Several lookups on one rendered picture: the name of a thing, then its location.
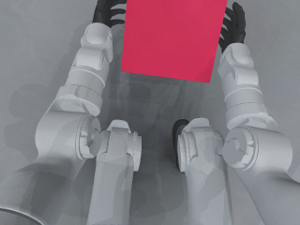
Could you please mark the left robot hand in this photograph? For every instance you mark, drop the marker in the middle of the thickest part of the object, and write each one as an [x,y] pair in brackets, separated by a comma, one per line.
[103,12]

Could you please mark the robot right upper arm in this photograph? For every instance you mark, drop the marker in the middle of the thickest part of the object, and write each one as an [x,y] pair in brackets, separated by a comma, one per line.
[261,159]

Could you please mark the right robot hand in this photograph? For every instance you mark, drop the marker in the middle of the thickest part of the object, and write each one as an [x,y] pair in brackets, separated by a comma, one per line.
[236,27]

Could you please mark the robot right shin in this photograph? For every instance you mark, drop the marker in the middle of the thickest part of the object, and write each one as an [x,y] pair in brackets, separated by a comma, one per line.
[204,122]

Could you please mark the carton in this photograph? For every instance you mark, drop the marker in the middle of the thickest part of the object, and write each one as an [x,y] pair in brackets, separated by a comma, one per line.
[175,39]

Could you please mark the left robot forearm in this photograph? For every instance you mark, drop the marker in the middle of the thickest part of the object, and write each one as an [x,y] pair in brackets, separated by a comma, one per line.
[88,74]

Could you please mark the right robot forearm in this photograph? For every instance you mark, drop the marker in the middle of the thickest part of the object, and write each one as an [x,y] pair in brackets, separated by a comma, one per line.
[241,90]

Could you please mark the robot shin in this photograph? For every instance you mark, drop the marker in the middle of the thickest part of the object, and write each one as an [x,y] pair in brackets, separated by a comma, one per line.
[204,122]
[105,135]

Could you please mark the robot left upper arm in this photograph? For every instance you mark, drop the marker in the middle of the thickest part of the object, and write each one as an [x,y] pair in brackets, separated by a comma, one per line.
[37,194]

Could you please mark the robot left shin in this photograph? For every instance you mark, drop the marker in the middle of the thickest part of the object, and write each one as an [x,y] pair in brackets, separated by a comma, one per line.
[105,135]

